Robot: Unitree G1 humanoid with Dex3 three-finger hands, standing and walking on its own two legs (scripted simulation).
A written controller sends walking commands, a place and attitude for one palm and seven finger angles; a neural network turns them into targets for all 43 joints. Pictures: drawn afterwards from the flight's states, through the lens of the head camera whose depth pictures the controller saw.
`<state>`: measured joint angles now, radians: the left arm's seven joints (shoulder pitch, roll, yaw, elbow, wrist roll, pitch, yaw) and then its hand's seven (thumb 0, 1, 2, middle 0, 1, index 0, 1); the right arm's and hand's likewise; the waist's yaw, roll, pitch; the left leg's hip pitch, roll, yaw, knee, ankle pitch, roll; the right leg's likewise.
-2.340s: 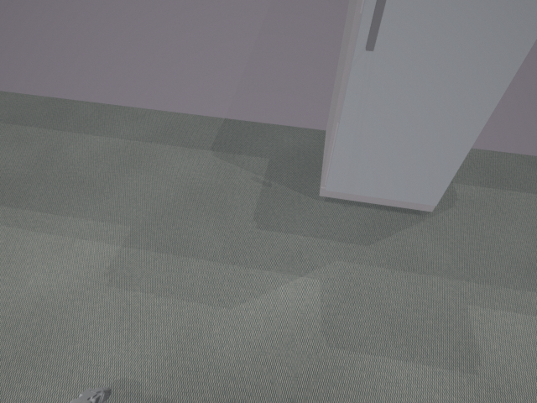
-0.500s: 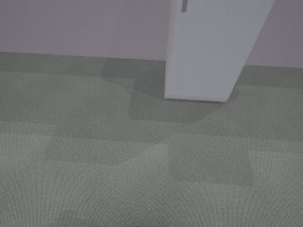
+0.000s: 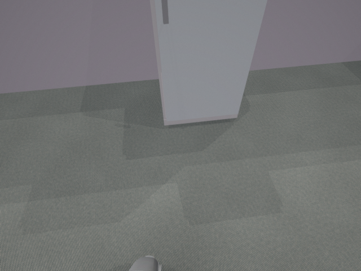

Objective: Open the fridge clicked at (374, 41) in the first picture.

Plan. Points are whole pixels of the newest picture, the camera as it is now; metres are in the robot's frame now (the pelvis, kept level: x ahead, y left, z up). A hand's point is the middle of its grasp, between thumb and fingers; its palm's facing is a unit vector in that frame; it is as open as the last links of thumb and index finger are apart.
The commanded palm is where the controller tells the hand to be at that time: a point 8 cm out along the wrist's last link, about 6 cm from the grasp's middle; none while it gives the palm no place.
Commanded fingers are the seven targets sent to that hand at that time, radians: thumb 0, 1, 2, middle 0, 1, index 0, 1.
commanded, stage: walk to a spot facing it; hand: left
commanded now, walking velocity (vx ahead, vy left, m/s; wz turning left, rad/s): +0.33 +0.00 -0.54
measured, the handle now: out of the picture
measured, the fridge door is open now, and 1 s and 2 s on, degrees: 0 0 0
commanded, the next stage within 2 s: none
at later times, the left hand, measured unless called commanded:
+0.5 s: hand (109, 197) +0.34 +0.27 -0.18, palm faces -0.27 -0.94 -0.19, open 7.4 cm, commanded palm none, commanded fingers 0.00 0.90 0.90 -0.20 -0.30 -0.20 -0.30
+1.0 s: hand (157, 140) +0.57 +0.16 -0.17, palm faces -0.58 -0.77 -0.26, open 7.3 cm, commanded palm none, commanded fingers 0.00 0.90 0.90 -0.20 -0.30 -0.20 -0.30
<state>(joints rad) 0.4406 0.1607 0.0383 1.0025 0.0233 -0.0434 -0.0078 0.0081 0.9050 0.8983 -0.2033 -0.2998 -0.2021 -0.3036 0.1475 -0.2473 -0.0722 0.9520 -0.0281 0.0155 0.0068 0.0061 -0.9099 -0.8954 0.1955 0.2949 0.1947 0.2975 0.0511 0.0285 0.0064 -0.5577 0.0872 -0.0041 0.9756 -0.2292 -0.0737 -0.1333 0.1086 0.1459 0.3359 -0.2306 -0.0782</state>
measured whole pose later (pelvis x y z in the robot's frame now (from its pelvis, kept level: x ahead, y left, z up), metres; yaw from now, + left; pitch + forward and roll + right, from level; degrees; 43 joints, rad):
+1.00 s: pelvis +0.39 +0.04 -0.01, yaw -37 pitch +1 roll +0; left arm 0.19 0.21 0.06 0.96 0.01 0.00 0.01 0.00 0.92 0.90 -0.20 -0.30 -0.20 -0.30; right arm 0.14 -0.16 -0.04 0.90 -0.02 0.01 -0.03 0.00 -0.91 -0.89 0.20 0.29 0.20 0.30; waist -0.03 0.02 0.09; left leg -0.60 0.17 -0.02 1.11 -0.33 -0.09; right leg -0.27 0.08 -0.02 0.53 -0.29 -0.09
